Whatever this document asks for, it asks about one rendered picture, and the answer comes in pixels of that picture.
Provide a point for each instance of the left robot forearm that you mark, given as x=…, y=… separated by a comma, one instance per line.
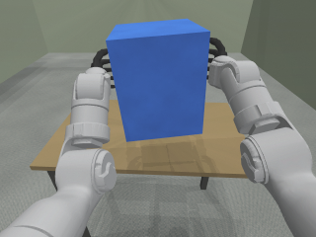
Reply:
x=90, y=105

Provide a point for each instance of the robot left hand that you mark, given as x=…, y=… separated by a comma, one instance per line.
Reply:
x=99, y=62

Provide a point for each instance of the carton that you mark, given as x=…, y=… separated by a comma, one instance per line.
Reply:
x=160, y=72

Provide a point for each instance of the table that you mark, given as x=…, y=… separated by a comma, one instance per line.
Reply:
x=214, y=153

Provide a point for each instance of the right robot forearm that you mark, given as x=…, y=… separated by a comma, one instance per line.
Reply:
x=251, y=103

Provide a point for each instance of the robot right hand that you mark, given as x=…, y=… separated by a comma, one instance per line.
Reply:
x=220, y=51

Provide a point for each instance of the right robot upper arm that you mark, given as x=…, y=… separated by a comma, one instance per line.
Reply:
x=280, y=160

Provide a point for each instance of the left robot upper arm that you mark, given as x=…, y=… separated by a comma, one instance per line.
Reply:
x=82, y=177

